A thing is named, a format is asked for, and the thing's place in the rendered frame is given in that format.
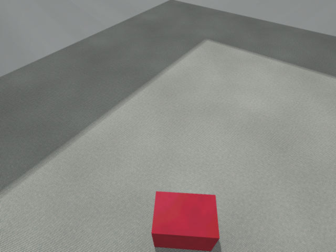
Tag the carton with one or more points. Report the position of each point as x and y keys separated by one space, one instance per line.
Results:
x=185 y=221

